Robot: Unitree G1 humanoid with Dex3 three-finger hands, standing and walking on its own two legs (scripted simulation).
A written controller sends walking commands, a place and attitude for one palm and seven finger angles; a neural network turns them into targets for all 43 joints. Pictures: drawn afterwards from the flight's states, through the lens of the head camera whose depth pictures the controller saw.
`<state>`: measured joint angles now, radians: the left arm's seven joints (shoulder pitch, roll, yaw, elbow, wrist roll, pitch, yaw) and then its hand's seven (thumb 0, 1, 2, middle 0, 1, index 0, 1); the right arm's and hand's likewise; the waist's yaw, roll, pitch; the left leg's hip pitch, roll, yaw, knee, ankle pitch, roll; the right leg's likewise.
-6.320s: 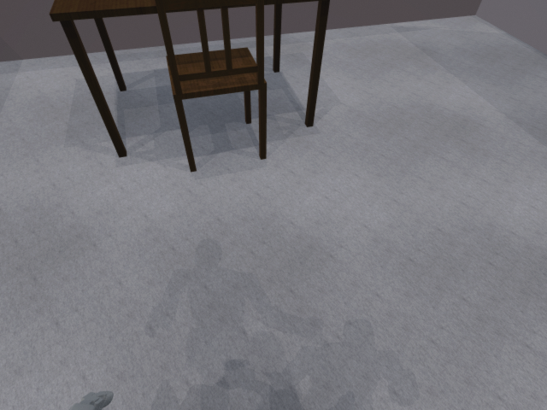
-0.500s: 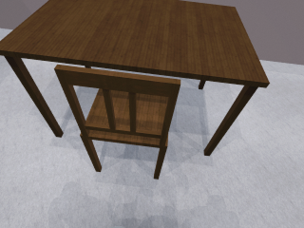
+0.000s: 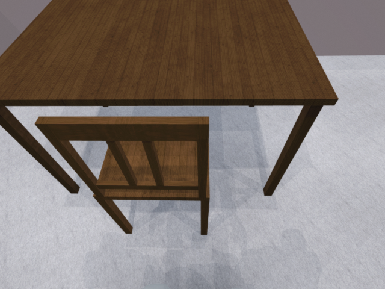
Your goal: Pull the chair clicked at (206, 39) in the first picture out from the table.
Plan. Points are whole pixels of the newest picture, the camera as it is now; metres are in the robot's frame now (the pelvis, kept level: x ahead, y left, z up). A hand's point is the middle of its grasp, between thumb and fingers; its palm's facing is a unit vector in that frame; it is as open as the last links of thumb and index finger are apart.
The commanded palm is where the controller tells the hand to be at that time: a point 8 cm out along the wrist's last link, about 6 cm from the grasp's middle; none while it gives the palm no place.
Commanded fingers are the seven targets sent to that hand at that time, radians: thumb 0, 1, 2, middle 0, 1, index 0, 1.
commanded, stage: come to a stop and stand still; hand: left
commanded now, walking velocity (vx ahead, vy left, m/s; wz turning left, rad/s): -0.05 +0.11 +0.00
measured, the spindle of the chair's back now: (123, 163) +0.45 +0.23 -0.10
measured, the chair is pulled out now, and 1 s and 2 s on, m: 0.00 0.00 0.00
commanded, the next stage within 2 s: look again from close up in 0.50 s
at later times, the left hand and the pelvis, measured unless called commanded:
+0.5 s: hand out of the picture -0.06 +0.21 -0.17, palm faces +0.02 -0.98 -0.18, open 7.3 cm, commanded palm none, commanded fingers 0.00 0.90 0.90 -0.20 -0.30 -0.20 -0.30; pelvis -0.03 +0.04 +0.00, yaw -1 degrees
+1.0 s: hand out of the picture -0.03 +0.20 -0.18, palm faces -0.02 -0.98 -0.19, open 7.3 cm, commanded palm none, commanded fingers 0.00 0.90 0.90 -0.20 -0.30 -0.20 -0.30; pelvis -0.03 +0.03 +0.00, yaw -2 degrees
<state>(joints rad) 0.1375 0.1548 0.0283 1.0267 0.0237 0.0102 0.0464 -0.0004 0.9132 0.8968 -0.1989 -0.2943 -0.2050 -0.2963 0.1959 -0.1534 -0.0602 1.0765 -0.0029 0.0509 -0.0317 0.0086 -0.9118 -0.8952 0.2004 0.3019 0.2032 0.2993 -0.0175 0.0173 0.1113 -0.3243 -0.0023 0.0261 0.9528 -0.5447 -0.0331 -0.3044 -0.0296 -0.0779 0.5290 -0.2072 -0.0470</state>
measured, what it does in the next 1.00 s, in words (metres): steps on the spot: left foot, then right foot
